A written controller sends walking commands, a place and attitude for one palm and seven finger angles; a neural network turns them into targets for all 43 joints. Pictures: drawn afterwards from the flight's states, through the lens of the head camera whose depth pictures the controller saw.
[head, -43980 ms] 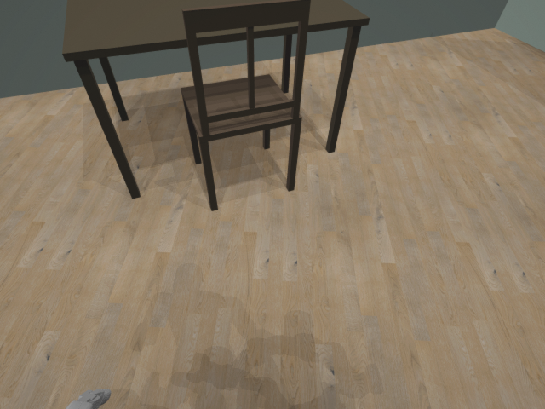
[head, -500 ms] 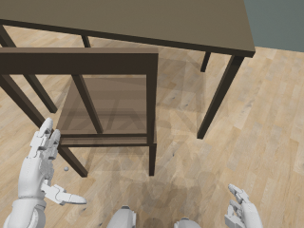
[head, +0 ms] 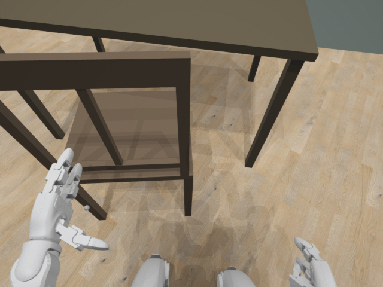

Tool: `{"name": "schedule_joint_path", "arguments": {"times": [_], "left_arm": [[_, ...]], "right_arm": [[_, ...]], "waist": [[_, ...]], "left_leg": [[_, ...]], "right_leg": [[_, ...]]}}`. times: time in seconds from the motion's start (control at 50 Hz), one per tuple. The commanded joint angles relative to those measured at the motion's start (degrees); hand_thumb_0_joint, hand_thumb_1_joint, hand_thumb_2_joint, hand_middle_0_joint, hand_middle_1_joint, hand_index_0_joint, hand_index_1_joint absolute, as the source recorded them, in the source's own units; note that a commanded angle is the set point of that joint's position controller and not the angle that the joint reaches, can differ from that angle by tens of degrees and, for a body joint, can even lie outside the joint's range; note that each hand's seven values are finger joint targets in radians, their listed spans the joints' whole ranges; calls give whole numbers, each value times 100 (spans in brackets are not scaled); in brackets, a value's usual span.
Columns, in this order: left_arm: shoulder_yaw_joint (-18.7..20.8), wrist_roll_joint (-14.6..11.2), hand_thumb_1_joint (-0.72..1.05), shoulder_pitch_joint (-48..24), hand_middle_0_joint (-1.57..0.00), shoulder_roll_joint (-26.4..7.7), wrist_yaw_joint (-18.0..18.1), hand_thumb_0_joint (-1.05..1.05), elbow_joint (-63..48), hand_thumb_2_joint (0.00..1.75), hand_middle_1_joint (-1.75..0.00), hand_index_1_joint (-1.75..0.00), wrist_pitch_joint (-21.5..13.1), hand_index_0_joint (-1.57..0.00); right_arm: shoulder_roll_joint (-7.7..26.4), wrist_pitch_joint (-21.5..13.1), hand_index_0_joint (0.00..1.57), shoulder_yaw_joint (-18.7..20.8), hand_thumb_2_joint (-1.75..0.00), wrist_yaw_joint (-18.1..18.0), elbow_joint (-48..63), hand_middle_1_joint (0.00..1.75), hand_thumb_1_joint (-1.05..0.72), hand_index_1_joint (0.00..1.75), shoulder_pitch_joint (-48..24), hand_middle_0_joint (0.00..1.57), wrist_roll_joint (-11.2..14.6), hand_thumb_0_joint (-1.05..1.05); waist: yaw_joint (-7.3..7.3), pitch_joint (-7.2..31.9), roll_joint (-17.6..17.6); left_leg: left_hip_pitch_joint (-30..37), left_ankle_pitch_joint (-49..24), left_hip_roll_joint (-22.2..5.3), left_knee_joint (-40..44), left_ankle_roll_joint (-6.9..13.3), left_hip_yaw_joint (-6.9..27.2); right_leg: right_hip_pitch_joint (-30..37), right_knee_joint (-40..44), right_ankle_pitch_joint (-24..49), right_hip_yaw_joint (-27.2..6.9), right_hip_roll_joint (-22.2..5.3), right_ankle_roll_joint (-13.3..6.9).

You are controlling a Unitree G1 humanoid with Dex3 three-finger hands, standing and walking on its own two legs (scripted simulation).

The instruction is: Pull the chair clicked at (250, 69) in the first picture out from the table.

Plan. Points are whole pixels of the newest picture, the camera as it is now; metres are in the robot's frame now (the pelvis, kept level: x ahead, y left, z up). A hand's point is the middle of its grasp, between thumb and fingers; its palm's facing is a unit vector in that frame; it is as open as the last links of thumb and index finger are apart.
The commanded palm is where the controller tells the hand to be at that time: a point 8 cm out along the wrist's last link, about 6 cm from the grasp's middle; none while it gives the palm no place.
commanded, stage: aim the fingers beside a spindle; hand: left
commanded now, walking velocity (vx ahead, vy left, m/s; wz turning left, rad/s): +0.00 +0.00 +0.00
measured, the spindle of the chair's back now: (104, 132) +0.46 +0.23 +0.01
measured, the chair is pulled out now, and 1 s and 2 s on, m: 0.16 0.16 0.16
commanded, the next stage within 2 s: none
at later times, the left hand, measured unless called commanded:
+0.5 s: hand (96, 193) +0.29 +0.20 +0.02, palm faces +0.10 -0.99 -0.04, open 16.9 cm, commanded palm +0.27 +0.25 +0.02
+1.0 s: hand (109, 191) +0.31 +0.19 +0.00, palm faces +0.07 -1.00 -0.03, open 16.9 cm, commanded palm +0.29 +0.24 +0.00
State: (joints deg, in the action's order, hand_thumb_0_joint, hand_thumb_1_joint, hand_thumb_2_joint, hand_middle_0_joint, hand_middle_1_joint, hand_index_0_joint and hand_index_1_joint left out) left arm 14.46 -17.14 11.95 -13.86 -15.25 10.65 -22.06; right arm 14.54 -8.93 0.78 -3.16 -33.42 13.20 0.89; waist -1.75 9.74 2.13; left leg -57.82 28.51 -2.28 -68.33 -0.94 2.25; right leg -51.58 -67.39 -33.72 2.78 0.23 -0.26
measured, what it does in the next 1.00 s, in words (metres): stands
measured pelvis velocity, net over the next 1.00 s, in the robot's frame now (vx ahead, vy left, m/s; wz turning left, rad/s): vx -0.01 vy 0.01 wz -0.01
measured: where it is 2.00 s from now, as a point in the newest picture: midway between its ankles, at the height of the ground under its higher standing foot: outside the picture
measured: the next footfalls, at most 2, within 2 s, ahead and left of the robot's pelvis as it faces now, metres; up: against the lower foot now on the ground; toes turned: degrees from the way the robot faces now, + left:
none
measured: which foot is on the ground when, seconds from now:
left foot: down 0.00-1.00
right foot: down 0.00-1.00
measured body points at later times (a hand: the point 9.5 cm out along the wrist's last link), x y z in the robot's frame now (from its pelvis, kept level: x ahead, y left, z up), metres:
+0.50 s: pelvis +0.00 +0.01 -0.01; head +0.09 +0.02 +0.43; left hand +0.28 +0.26 +0.03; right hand +0.16 -0.24 -0.11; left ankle +0.04 +0.13 -0.64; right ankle -0.01 -0.12 -0.64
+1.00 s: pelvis -0.01 +0.01 -0.03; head +0.10 +0.01 +0.41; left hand +0.30 +0.24 +0.00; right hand +0.15 -0.25 -0.13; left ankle +0.04 +0.13 -0.64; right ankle -0.01 -0.12 -0.64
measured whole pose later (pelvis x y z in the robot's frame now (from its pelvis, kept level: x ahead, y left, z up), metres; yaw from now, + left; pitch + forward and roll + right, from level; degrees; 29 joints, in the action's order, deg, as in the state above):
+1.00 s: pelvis -0.01 +0.01 -0.03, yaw -1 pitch +22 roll -2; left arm 11.4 -12.7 -0.6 -12.6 -8.3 18.6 -25.0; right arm 14.0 -3.6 0.0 -1.3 -32.9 11.5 -0.2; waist -2.1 10.5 1.7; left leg -67.3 30.2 -2.2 -75.1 -0.5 1.8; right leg -61.2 -74.5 -35.6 2.1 0.1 0.2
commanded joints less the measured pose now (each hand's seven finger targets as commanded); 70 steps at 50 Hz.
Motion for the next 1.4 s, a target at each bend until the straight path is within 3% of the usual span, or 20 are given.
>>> {"name": "schedule_joint_path", "arguments": {"times": [0.0, 0.08, 0.16, 0.24, 0.3, 0.32, 0.44, 0.48, 0.56, 0.64, 0.7, 0.76, 0.84, 0.9, 0.96, 1.0, 1.04, 1.1, 1.26, 1.38], "left_arm": [[535, 29, -50, -905, -6, -1045, 291, 0, -1394, 30, -8, -8, -688, -6], [317, 138, -50, -1036, -6, -881, 406, 0, -1381, 30, -8, -8, -890, -6], [-41, 228, -50, -1173, -6, -623, 350, 0, -888, 30, -8, -8, -594, -6], [-71, 252, -50, -1347, -6, -621, 398, 0, -997, 30, -8, -8, -396, -6], [191, 249, -50, -1084, -6, -814, 583, 0, -1195, 30, -8, -8, -452, -6], [158, 268, -50, -1238, -6, -784, 643, 0, -1380, 30, -8, -8, -519, -6], [106, 409, -50, -1469, -6, -678, 763, 0, -762, 30, -8, -8, -699, -6], [23, 387, -50, -1454, -6, -590, 645, 0, -576, 30, -8, -8, -674, -6], [-243, 358, -50, -1794, -6, -502, 477, 0, -726, 30, -8, -8, -630, -6], [-25, 354, -50, -1875, -6, -712, 585, 0, -964, 30, -8, -8, -721, -6], [258, 396, -50, -1925, -6, -933, 766, 0, -830, 30, -8, -8, -809, -6], [121, 455, -50, -1947, -6, -729, 839, 0, -659, 30, -8, -8, -819, -6], [-135, 444, -50, -1819, -6, -489, 734, 0, -325, 30, -8, -8, -680, -6], [-106, 413, -50, -1864, -6, -550, 658, 0, -258, 30, -8, -8, -640, -6], [-13, 397, -50, -2135, -6, -671, 697, 0, -466, 30, -8, -8, -722, -6], [293, 405, -50, -2202, -6, -986, 788, 0, -531, 30, -8, -8, -819, -6], [292, 426, -50, -2474, -6, -976, 832, 0, -621, 30, -8, -8, -926, -6], [544, 399, -50, -2268, -6, -1199, 814, 0, -496, 30, -8, -8, -951, -6], [-252, 249, -50, -1998, -6, -436, 390, 0, -215, 30, -8, -8, -623, -6], [290, 353, -50, -2267, -6, -962, 747, 0, -580, 30, -8, -8, -892, -6]], "right_arm": [[754, -290, 20, 307, -90, -55, 780, 30, -90, 30, -163, 20, -26, 0], [735, -287, 20, 279, -90, -13, 758, 30, -90, 30, -180, 20, -59, 0], [790, -196, 20, 259, -90, 3, 772, 30, -90, 30, -162, 20, -35, 0], [806, -106, 20, 263, -90, 11, 856, 30, -90, 30, -155, 20, -18, 0], [779, -54, 20, 276, -90, 32, 927, 30, -90, 30, -147, 20, -50, 0], [747, -44, 20, 278, -90, 44, 930, 30, -90, 30, -169, 20, -60, 0], [735, 78, 20, 259, -90, 98, 807, 30, -90, 30, -159, 20, -97, 0], [767, 105, 20, 271, -90, 94, 820, 30, -90, 30, -139, 20, -76, 0], [793, 108, 20, 280, -90, 68, 833, 30, -90, 30, -126, 20, -48, 0], [791, 105, 20, 297, -90, 46, 807, 30, -90, 30, -123, 20, -81, 0], [777, 139, 20, 282, -90, 61, 739, 30, -90, 30, -139, 20, -119, 0], [735, 193, 20, 279, -90, 111, 738, 30, -90, 30, -154, 20, -121, 0], [779, 266, 20, 287, -90, 145, 778, 30, -90, 30, -113, 20, -98, 0], [809, 301, 20, 291, -90, 131, 793, 30, -90, 30, -105, 20, -80, 0], [792, 311, 20, 292, -90, 108, 796, 30, -90, 30, -145, 20, -74, 0], [798, 314, 20, 292, -90, 78, 767, 30, -90, 30, -152, 20, -94, 0], [752, 316, 20, 272, -90, 65, 736, 30, -90, 30, -174, 20, -104, 0], [758, 333, 20, 266, -90, 61, 702, 30, -90, 30, -153, 20, -108, 0], [807, 315, 20, 296, -90, 70, 732, 30, -90, 30, -114, 20, -21, 0], [781, 300, 20, 292, -90, 56, 722, 30, -90, 30, -167, 20, -87, 0]], "waist": [[-16, 1368, -80], [-4, 1554, 241], [-110, 1392, 116], [-26, 1711, 164], [107, 1959, 33], [67, 2041, 103], [-60, 1527, 37], [-83, 1545, -28], [-122, 1739, 231], [-58, 2068, 108], [-10, 2009, 175], [-20, 2020, 284], [-79, 1994, 5], [-95, 1961, -69], [-95, 1994, -63], [-44, 2063, -66], [-85, 2098, -26], [-4, 2223, 107], [-171, 1943, 5], [-65, 2000, 31]], "left_leg": [[1237, -1327, 133, 688, 260, -47], [1389, -1244, 127, 704, 227, -15], [1236, -949, 126, 708, 225, 11], [1380, -1121, 120, 724, 218, 44], [1459, -1494, 106, 705, 212, 44], [1529, -1574, 107, 659, 212, 25], [1093, -1159, 120, 531, 198, 5], [1050, -1145, 124, 492, 205, -12], [1234, -1171, 110, 471, 204, 15], [1322, -1490, 98, 388, 212, 38], [1210, -1479, 92, 333, 199, 48], [1231, -1561, 98, 308, 178, 8], [1030, -1448, 106, 265, 193, -21], [913, -1321, 112, 230, 213, -22], [901, -1198, 118, 218, 222, -39], [839, -1204, 117, 180, 234, -44], [849, -1203, 119, 163, 243, -71], [821, -1350, 125, 148, 235, -101], [947, -1234, 118, 222, 239, -53], [882, -1221, 122, 200, 236, -33]], "right_leg": [[350, 940, 1539, -35, 82, -47], [150, 842, 1340, 6, 69, -89], [-39, 852, 1141, 29, 72, -78], [25, 770, 1277, 59, 71, -101], [243, 707, 1573, 69, 90, -110], [205, 675, 1653, 62, 72, -98], [-160, 624, 1319, 51, 94, -101], [-151, 628, 1359, 35, 99, -107], [-239, 613, 1350, 25, 82, -119], [-143, 497, 1581, 26, 77, -116], [-288, 409, 1521, 28, 91, -121], [-309, 358, 1632, 31, 84, -126], [-233, 382, 1663, 21, 85, -109], [-240, 399, 1586, 1, 97, -108], [-231, 428, 1476, -32, 87, -97], [-189, 410, 1455, -75, 96, -101], [-165, 405, 1479, -98, 91, -87], [-2, 378, 1666, -138, 95, -102], [-204, 519, 1592, -55, 90, -83], [-244, 410, 1452, -53, 87, -95]]}}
